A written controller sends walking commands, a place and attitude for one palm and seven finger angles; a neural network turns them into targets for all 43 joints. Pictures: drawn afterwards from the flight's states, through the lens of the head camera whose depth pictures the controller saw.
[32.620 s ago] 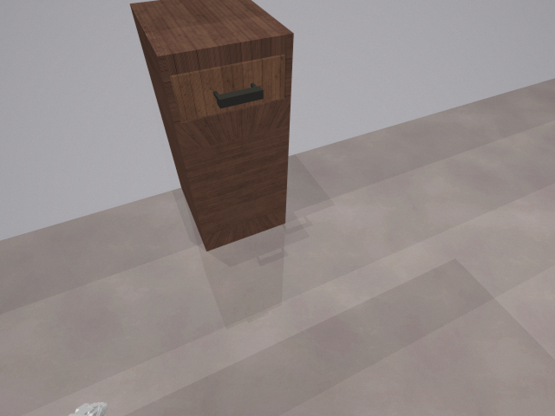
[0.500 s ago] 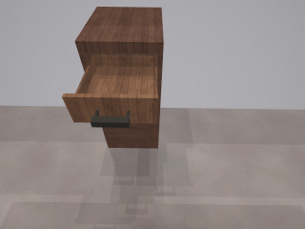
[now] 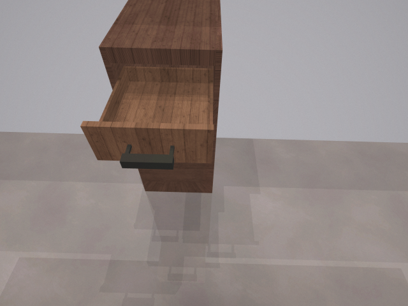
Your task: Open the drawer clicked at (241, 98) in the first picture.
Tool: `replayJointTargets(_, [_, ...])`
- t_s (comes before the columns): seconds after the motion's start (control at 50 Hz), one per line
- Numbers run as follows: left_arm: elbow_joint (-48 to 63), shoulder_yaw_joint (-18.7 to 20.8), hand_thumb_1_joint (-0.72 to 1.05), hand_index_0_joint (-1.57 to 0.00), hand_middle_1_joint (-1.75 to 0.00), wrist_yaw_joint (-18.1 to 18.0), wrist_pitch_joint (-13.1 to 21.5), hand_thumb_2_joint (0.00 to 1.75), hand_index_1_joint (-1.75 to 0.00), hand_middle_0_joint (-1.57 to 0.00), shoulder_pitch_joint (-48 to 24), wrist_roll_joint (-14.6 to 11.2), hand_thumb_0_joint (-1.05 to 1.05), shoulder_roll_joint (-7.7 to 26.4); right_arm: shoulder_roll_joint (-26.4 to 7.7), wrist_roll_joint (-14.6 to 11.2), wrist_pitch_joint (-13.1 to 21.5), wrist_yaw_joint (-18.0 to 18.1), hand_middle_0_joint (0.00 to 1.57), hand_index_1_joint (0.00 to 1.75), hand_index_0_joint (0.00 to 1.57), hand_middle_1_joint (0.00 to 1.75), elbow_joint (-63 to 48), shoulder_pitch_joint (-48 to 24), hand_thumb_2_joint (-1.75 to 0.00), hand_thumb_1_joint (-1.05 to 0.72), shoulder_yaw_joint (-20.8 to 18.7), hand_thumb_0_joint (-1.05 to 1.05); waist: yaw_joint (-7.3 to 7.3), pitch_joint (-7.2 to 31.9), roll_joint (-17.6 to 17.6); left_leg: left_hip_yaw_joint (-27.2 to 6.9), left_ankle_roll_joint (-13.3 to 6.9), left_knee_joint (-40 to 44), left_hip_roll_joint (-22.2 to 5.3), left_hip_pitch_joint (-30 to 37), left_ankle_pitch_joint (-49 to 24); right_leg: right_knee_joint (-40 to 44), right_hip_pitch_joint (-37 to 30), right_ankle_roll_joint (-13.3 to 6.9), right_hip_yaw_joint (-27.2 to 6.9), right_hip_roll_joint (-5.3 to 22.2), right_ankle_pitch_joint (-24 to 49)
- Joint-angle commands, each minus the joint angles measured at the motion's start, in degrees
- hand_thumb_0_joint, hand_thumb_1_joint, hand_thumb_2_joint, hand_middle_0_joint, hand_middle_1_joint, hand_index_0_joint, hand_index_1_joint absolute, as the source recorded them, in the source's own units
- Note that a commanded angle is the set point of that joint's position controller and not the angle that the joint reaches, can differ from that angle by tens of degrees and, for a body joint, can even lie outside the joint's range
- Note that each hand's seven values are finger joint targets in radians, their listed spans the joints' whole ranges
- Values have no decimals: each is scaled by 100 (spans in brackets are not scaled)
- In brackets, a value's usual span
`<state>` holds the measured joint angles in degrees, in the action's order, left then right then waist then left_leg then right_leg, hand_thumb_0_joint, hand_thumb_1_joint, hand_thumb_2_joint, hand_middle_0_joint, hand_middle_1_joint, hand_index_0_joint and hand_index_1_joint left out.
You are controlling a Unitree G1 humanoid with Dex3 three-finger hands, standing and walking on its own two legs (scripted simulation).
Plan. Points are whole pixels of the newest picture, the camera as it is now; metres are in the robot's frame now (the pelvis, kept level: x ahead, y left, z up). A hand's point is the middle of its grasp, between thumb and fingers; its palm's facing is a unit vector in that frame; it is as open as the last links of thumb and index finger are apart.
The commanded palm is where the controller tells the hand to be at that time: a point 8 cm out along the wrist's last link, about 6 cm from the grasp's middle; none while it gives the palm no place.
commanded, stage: look to check the result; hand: left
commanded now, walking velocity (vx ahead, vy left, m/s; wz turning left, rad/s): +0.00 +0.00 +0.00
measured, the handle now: (149, 154) +0.48 +0.18 -0.04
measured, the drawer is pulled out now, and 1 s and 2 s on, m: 0.30 0.30 0.30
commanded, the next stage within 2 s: stand and wait in 0.30 s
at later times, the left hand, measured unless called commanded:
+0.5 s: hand out of the picture +0.00 +0.15 -0.18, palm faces +0.04 -0.98 -0.17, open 7.4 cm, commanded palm none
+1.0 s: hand out of the picture -0.01 +0.15 -0.18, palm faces +0.05 -0.98 -0.17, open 7.4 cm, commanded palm none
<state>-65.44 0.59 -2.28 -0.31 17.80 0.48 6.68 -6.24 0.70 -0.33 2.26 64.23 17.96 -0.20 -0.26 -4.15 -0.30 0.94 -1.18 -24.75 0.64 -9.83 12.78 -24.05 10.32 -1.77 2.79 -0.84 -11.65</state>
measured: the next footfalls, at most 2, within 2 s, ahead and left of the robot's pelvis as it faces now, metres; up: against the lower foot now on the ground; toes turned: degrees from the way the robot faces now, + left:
none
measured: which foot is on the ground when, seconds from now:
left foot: down 0.00-1.00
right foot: down 0.00-1.00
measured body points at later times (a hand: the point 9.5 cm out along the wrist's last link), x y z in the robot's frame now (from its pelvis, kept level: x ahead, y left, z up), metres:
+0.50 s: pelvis +0.01 +0.00 +0.00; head +0.03 -0.01 +0.45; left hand +0.00 +0.21 -0.16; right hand -0.01 -0.20 -0.16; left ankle +0.01 +0.11 -0.74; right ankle +0.02 -0.10 -0.74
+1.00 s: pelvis +0.02 -0.01 +0.00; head +0.03 -0.01 +0.45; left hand -0.01 +0.20 -0.16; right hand -0.01 -0.21 -0.16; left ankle +0.01 +0.11 -0.74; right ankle +0.02 -0.10 -0.74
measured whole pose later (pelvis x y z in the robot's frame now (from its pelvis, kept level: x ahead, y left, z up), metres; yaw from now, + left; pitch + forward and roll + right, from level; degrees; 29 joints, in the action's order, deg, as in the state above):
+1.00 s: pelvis +0.02 -0.01 +0.00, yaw +0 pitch -2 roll +0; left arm -66.0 0.6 -2.4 0.1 17.4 0.3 6.3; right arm -5.8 0.6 -0.2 2.6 65.4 17.8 -0.1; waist -0.3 -4.2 -0.5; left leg 0.9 -0.5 -23.5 0.1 -7.9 13.5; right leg -23.1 8.6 -2.3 2.8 -1.5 -12.5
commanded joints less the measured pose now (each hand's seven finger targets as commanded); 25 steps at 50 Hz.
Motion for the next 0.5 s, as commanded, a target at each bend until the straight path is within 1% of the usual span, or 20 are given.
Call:
replayJointTargets(0.0, [74, 81, 90, -20, -30, -18, 78, 90, -30, -20, 465, 19, 0, 516, -434, -19, 48, 40, 20, 30, 20, 30, -41, 508, -90, -90, -50, 0, 1, -224, -11, -542, -166, 544, -561, -144, -315, 605, 169, -128, -621, 572, -26])
replayJointTargets(0.02, [63, 74, 90, -20, -30, -15, 75, 90, -30, -20, 471, 17, 0, 508, -446, -17, 45, 42, 20, 30, 20, 30, -37, 491, -90, -90, -49, 0, 1, -233, -91, -520, -156, 546, -556, -140, -268, 613, 186, -128, -624, 573, -58])
replayJointTargets(0.04, [58, 76, 90, -20, -30, -14, 75, 90, -30, -20, 463, 14, 0, 512, -444, -16, 42, 42, 20, 30, 20, 30, -31, 487, -90, -90, -49, 0, -2, -229, -66, -523, -152, 550, -551, -135, -251, 617, 172, -128, -621, 576, -67])
replayJointTargets(0.06, [64, 82, 90, -20, -30, -21, 82, 90, -30, -20, 462, 23, 0, 523, -453, -30, 42, 41, 20, 30, 20, 30, -44, 493, -90, -90, -58, 0, 1, -254, 30, -533, -155, 545, -570, -114, -320, 603, 227, -125, -607, 559, -29])
replayJointTargets(0.1, [58, 82, 90, -20, -30, -19, 83, 90, -30, -20, 458, 18, 0, 509, -442, -21, 52, 45, 20, 30, 20, 30, -30, 492, -90, -90, -60, 0, -3, -176, -8, -510, -156, 534, -576, -67, -433, 593, 133, -117, -600, 578, 103])
replayJointTargets(0.14, [49, 80, 90, -20, -30, -21, 89, 90, -30, -20, 447, 14, 0, 497, -449, -22, 59, 51, 20, 30, 20, 30, -16, 490, -90, -90, -52, 0, -3, -153, 58, -508, -153, 524, -572, -52, -514, 579, 79, -121, -598, 577, 203])
replayJointTargets(0.18, [56, 83, 90, -20, -30, -29, 92, 90, -30, -20, 435, 13, 0, 508, -440, -24, 60, 56, 20, 30, 20, 30, -11, 486, -90, -90, -52, 0, 0, -188, -40, -500, -151, 517, -586, -46, -593, 576, 85, -122, -590, 577, 271])
replayJointTargets(0.2, [55, 93, 90, -20, -30, -28, 93, 90, -30, -20, 449, 16, 0, 508, -419, -24, 66, 55, 20, 30, 20, 30, -11, 484, -90, -90, -54, 0, 2, -125, -30, -492, -152, 520, -586, -25, -626, 567, 36, -120, -579, 587, 321])
replayJointTargets(0.26, [58, 91, 90, -20, -30, -31, 95, 90, -30, -20, 440, 20, 0, 516, -434, -36, 54, 51, 20, 30, 20, 30, -3, 461, -90, -90, -61, 0, 19, -238, 69, -484, -139, 525, -575, -56, -568, 589, 93, -120, -572, 577, 265])
replayJointTargets(0.32, [57, 85, 90, -20, -30, -26, 89, 90, -30, -20, 418, 11, 0, 500, -411, -19, 49, 52, 20, 30, 20, 30, 20, 476, -90, -90, -51, 0, 4, -298, 6, -491, -136, 554, -558, -108, -473, 621, 80, -121, -583, 579, 160])
replayJointTargets(0.36, [66, 86, 90, -20, -30, -31, 97, 90, -30, -20, 456, 18, 0, 508, -436, -28, 46, 49, 20, 30, 20, 30, 3, 452, -90, -90, -57, 0, 13, -274, 11, -490, -137, 536, -562, -26, -509, 629, 146, -123, -596, 566, 158])
replayJointTargets(0.4, [66, 94, 90, -20, -30, -27, 94, 90, -30, -20, 400, 13, 0, 511, -421, -19, 57, 52, 20, 30, 20, 30, 19, 490, -90, -90, -48, 0, -3, -232, -33, -496, -142, 560, -577, -44, -559, 610, 51, -122, -586, 578, 239])
replayJointTargets(0.44, [57, 99, 90, -20, -30, -26, 98, 90, -30, -20, 394, 12, 0, 504, -424, -18, 62, 56, 20, 30, 20, 30, 27, 487, -90, -90, -47, 0, 4, -235, 20, -481, -135, 560, -573, -49, -586, 603, 26, -122, -591, 574, 291])
replayJointTargets(0.46, [60, 97, 90, -20, -30, -32, 102, 90, -30, -20, 427, 20, 0, 499, -440, -29, 62, 58, 20, 30, 20, 30, 14, 472, -90, -90, -57, 0, 14, -212, -56, -469, -135, 541, -584, 22, -641, 595, 71, -122, -577, 564, 329])
replayJointTargets(0.48, [59, 101, 90, -20, -30, -30, 101, 90, -30, -20, 405, 14, 0, 523, -405, -25, 66, 58, 20, 30, 20, 30, 30, 492, -90, -90, -53, 0, 4, -181, 10, -481, -141, 554, -592, 9, -636, 600, 7, -122, -563, 586, 334])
